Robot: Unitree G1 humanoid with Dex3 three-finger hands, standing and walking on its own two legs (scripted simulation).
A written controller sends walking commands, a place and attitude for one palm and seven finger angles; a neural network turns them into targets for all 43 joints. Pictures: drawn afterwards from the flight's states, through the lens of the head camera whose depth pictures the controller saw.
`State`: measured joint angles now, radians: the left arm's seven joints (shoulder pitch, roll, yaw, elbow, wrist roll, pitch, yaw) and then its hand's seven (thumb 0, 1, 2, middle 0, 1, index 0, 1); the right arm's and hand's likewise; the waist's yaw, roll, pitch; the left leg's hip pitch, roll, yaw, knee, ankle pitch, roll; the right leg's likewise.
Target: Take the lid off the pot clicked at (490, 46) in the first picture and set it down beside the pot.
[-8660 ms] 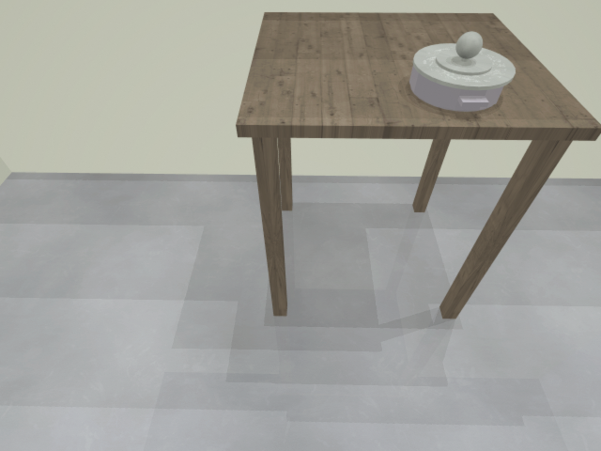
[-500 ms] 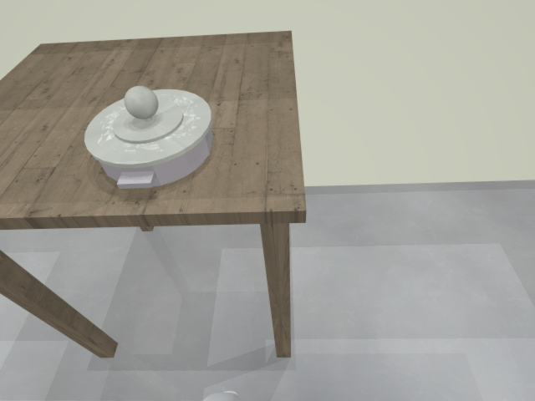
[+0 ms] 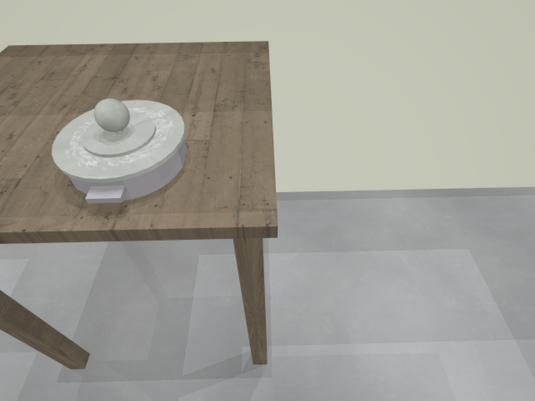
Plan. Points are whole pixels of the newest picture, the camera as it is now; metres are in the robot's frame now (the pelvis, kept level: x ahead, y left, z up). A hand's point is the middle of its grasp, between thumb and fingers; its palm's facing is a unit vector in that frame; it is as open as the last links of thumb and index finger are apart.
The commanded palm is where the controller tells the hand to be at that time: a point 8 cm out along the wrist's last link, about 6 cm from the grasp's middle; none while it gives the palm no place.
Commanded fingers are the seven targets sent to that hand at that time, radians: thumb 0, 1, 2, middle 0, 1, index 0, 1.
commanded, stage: come to a stop and stand still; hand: left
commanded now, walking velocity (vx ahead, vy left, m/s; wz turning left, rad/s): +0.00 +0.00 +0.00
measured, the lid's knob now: (112, 115) +0.49 +0.26 +0.18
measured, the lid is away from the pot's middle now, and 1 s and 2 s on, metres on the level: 0.00 0.00 0.00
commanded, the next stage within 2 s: look again from close up in 0.56 s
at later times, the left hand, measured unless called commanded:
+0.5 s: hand out of the picture +0.05 +0.19 -0.17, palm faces +0.05 -0.98 -0.21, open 7.4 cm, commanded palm none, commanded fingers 0.00 0.90 0.90 -0.20 -0.30 -0.20 -0.30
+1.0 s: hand out of the picture +0.06 +0.19 -0.17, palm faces +0.05 -0.98 -0.21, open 7.4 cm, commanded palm none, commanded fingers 0.00 0.90 0.90 -0.20 -0.30 -0.20 -0.30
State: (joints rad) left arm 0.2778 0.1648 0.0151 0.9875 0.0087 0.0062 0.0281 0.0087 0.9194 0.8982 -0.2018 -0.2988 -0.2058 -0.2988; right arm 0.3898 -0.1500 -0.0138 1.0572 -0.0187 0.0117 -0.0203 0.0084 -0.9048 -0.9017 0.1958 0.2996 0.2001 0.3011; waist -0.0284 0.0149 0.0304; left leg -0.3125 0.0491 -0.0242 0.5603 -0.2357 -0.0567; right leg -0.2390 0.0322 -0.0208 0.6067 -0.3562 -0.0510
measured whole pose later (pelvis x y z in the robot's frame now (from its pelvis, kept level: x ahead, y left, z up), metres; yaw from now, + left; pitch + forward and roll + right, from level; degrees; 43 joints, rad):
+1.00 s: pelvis +0.05 +0.01 +0.00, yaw +0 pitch +0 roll +1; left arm 0.30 0.16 0.02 1.05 0.01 -0.01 0.04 0.01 0.91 0.90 -0.20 -0.30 -0.20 -0.30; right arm 0.26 -0.15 -0.01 1.11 -0.01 -0.01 -0.04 0.01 -0.91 -0.90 0.20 0.30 0.20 0.30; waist 0.01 -0.02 0.03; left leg -0.22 0.03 -0.01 0.52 -0.30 -0.04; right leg -0.13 0.01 -0.01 0.52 -0.39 -0.03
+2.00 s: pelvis -0.02 +0.05 +0.00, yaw +1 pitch +1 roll +2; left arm 0.24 0.21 0.06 0.92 0.01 0.05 0.06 0.01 0.91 0.90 -0.20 -0.30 -0.20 -0.30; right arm 0.21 -0.17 -0.03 0.90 -0.04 0.06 -0.02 0.01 -0.90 -0.90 0.20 0.30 0.20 0.30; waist 0.01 0.00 0.07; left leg -0.37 -0.04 0.05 0.54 -0.18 0.04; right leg -0.42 -0.03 -0.06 1.05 -0.55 -0.03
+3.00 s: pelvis -0.01 +0.09 +0.00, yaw +3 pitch -1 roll +1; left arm 0.25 0.14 0.01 0.94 0.02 0.00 0.04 0.01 0.91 0.90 -0.20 -0.30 -0.21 -0.30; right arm 0.28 -0.23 -0.04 0.97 -0.02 0.03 -0.01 0.00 -0.92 -0.90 0.20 0.30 0.20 0.30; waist -0.04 0.07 0.00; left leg -0.26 0.04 0.05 0.61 -0.34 0.00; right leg -0.27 0.03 -0.07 0.61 -0.33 -0.07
